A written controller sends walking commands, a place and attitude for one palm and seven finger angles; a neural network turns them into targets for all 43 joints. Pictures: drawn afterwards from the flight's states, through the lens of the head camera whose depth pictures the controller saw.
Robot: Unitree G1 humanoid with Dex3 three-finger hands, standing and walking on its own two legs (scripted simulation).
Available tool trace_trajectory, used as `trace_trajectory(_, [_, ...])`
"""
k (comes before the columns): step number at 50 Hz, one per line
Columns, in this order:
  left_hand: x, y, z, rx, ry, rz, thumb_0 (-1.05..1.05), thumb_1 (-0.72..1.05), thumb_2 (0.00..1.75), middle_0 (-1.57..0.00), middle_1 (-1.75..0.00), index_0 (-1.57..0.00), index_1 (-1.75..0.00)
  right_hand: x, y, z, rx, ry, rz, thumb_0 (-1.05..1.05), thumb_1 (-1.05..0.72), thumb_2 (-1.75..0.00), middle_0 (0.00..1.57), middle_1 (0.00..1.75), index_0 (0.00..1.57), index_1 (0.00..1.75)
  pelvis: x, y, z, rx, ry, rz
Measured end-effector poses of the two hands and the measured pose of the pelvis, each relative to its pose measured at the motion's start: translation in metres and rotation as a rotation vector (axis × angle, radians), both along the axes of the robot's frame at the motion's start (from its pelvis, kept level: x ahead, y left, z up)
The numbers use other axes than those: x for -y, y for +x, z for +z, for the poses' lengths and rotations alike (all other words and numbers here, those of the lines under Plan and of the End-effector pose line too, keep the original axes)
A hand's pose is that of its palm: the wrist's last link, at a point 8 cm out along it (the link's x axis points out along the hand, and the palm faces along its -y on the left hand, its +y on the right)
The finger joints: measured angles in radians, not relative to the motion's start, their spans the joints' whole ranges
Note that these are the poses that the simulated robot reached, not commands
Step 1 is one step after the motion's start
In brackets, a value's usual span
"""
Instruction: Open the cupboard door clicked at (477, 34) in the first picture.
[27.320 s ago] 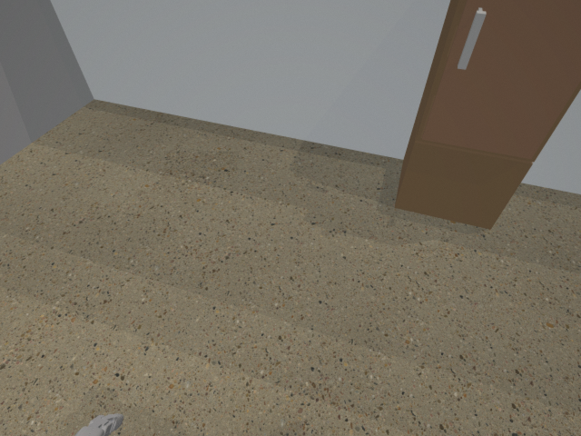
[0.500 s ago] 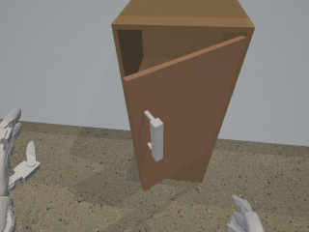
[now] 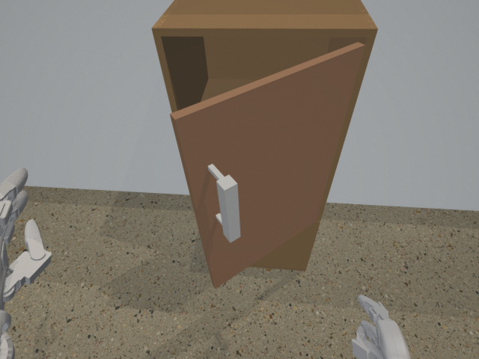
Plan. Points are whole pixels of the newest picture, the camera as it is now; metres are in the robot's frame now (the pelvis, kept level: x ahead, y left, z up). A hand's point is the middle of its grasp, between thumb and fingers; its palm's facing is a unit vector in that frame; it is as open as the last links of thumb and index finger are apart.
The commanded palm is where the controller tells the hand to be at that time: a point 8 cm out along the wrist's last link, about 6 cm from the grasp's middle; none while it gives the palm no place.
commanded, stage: step back with the hand held close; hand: left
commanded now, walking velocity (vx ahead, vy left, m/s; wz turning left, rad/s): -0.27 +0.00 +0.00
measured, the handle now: (223, 204) +0.38 +0.08 +0.05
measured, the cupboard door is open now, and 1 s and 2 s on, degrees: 40 40 40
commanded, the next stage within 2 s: stop stepping back and stand still in 1.08 s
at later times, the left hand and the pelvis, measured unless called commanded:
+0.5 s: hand out of the picture +0.12 +0.30 +0.15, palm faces +0.44 -0.74 -0.51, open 7.4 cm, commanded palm +0.06 +0.33 +0.17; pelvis -0.08 +0.03 -0.02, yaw +0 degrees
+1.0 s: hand out of the picture +0.02 +0.29 +0.15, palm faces +0.48 -0.74 -0.46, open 7.4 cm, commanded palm -0.04 +0.32 +0.17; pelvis -0.17 +0.02 -0.02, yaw +2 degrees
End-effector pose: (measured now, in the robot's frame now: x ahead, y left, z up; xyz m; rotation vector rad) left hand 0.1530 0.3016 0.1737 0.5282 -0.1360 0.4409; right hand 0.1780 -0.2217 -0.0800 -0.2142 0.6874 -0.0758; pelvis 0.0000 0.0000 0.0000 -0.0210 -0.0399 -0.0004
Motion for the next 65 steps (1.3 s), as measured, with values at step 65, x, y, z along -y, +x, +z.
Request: trace_trajectory(65, [-0.034,-0.231,0.007,0.017,0.140,-0.146,0.01,0.88,0.90,-0.21,-0.30,-0.21,-0.30,-0.038,-0.236,0.018,0.013,-0.048,-0.034,0.02,-0.91,-0.90,0.20,0.30,0.20,0.30,-0.034,-0.248,-0.004,-0.077,-0.004,0.021])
